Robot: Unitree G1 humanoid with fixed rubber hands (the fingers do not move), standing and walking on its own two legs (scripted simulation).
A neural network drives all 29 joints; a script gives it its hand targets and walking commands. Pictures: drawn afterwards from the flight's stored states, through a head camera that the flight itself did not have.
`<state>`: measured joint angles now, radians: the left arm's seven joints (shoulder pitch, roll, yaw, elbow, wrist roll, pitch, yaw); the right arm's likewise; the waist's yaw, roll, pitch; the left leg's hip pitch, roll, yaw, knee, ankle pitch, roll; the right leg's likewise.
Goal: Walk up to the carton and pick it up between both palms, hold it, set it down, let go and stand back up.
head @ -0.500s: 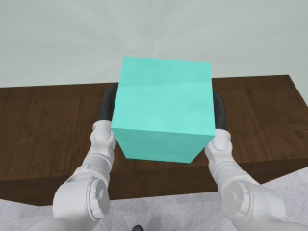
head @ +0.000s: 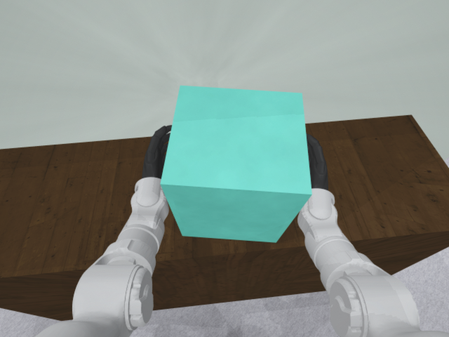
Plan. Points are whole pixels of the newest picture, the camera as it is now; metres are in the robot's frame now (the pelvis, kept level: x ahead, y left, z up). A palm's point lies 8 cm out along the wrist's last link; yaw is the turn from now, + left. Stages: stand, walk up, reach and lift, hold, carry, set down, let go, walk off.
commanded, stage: reach and lift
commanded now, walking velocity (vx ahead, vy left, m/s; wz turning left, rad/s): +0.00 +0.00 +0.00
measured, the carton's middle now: (234, 174) +0.41 +0.03 +0.02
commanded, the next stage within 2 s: hold in 1.88 s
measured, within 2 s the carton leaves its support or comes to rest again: neither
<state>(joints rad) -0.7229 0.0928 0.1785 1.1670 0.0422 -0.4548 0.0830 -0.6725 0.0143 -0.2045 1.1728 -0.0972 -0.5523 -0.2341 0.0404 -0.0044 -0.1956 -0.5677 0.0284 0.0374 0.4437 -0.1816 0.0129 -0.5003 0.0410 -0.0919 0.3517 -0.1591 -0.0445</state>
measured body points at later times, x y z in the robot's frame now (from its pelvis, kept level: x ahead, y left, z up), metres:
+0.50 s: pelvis -0.01 +0.00 +0.01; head -0.03 +0.04 +0.46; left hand +0.39 +0.18 +0.15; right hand +0.38 -0.12 +0.14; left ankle +0.00 +0.11 -0.74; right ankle -0.01 -0.09 -0.74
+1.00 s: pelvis -0.03 +0.01 +0.01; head -0.04 +0.05 +0.46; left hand +0.36 +0.17 +0.17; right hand +0.35 -0.13 +0.14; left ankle +0.00 +0.11 -0.74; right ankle -0.01 -0.09 -0.74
